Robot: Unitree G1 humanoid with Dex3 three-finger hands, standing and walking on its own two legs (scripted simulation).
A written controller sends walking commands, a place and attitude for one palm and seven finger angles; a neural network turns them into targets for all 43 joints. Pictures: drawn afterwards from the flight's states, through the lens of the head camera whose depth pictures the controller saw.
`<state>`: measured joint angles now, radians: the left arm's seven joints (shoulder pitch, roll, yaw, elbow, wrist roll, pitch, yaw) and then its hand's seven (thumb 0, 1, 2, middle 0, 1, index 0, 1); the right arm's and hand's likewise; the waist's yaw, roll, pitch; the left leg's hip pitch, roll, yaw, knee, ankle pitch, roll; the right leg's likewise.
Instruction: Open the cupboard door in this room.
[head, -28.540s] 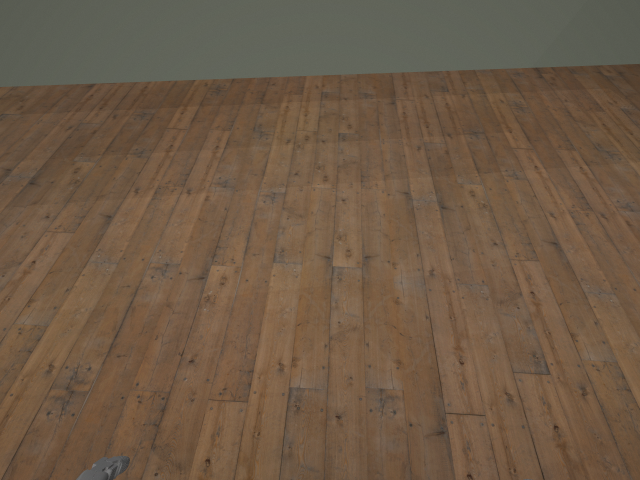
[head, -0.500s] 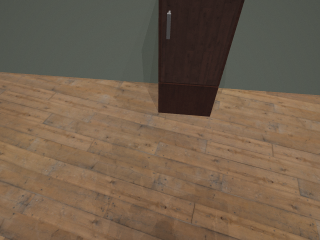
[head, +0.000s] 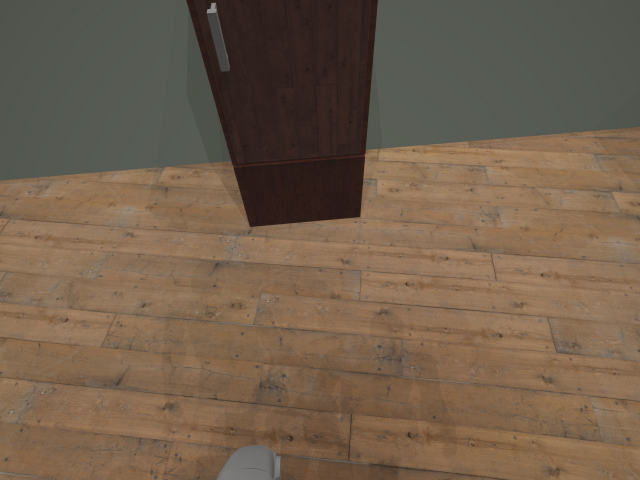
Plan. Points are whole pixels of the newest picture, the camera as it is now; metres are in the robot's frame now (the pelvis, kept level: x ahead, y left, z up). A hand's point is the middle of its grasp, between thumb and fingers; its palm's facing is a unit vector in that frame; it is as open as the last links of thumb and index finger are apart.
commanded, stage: walk to a spot facing it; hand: left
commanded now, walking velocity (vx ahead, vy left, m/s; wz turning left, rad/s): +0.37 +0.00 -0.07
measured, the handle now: (219, 37) +1.02 +0.34 +0.02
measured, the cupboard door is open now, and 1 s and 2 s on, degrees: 0 0 0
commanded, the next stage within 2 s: turn to face it in 0.20 s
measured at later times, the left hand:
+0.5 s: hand (193, 397) +0.24 +0.24 -0.17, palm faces +0.00 -0.98 -0.18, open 7.4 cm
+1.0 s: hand (224, 334) +0.34 +0.21 -0.15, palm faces +0.19 -0.95 -0.25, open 7.2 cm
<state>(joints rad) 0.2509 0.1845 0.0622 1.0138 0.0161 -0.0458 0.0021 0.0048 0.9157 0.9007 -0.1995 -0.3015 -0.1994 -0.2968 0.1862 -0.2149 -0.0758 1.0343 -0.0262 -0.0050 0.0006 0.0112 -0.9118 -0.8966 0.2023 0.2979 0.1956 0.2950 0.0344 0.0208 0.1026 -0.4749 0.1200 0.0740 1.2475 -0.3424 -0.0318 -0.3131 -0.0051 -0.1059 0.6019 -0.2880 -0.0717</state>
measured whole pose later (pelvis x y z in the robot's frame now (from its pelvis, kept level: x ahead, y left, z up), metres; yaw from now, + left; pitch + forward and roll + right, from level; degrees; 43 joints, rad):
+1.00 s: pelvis +0.30 +0.01 +0.01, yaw +8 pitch -1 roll +2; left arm 0.18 0.16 0.04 1.03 0.02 -0.03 0.03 -0.01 0.94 0.90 -0.21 -0.30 -0.21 -0.30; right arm 0.22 -0.17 -0.06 1.08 -0.02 0.04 -0.01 0.01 -0.92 -0.90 0.20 0.30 0.20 0.30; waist 0.01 0.02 0.05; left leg -0.36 0.06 0.04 0.89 -0.44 -0.05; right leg -0.20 -0.08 -0.18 0.48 -0.26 -0.03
